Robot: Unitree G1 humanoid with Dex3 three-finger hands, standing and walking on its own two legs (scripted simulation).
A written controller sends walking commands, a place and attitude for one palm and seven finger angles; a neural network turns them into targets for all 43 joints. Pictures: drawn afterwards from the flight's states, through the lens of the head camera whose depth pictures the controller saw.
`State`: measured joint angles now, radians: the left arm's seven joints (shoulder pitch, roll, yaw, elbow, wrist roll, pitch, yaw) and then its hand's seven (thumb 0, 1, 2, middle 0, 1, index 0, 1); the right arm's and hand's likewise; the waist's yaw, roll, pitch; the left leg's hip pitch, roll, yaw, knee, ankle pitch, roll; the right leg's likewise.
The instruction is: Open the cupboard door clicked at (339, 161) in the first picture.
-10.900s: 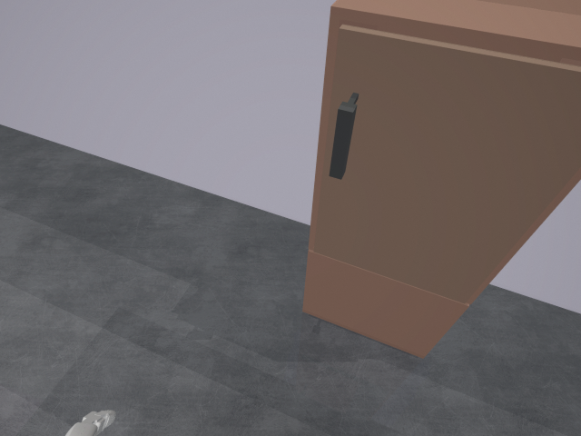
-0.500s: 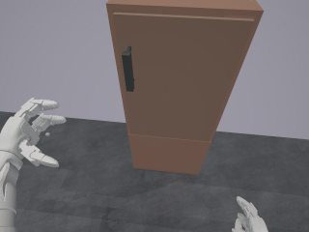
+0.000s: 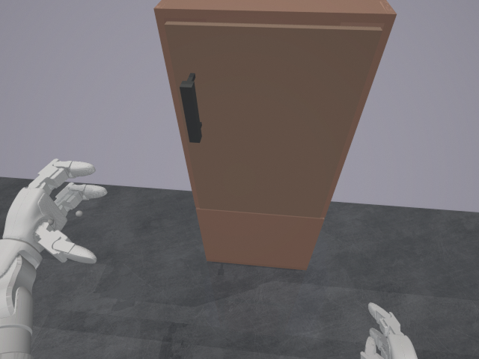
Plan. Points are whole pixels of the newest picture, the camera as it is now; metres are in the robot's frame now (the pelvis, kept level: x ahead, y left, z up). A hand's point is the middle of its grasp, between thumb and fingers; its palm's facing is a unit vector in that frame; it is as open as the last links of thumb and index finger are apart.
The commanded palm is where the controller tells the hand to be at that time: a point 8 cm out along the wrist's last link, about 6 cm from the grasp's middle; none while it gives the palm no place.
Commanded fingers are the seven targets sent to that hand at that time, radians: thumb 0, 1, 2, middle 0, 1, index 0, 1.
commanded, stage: move the hooked fingers beside the handle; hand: left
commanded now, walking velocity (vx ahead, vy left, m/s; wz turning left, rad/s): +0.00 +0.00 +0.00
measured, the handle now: (193, 108) +0.61 +0.15 +0.10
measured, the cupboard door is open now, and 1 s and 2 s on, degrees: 0 0 0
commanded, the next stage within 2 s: none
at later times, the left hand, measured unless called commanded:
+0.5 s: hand (110, 176) +0.37 +0.25 +0.12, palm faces -0.03 -1.00 +0.00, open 14.0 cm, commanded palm +0.35 +0.30 +0.12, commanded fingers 0.00 -0.50 0.30 -0.30 -1.20 -0.30 -1.20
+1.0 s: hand (137, 148) +0.45 +0.23 +0.12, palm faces -0.03 -1.00 +0.00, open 14.0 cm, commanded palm +0.43 +0.29 +0.11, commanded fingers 0.00 -0.50 0.30 -0.30 -1.20 -0.30 -1.20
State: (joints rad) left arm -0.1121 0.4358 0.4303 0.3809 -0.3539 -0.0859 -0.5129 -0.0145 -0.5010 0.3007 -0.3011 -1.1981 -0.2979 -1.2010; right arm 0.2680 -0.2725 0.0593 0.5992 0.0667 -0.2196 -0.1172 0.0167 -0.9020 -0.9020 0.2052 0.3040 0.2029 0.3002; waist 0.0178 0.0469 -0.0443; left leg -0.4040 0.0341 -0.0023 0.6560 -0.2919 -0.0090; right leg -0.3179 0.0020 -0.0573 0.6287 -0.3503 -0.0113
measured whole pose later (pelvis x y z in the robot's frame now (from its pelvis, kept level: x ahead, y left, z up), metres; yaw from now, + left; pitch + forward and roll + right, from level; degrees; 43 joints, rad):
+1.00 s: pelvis +0.00 +0.01 -0.01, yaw -1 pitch +9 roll -2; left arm -0.74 0.49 0.36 1.00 -0.19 -0.22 -0.37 -0.01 -0.50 0.30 -0.30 -1.20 -0.30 -1.20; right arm 0.35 -0.28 0.05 0.65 0.04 -0.07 -0.08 0.01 -0.90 -0.90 0.21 0.30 0.20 0.30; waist -0.08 0.02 -0.06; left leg -0.59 0.03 0.01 0.75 -0.32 0.01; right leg -0.50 0.00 -0.04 0.71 -0.37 0.01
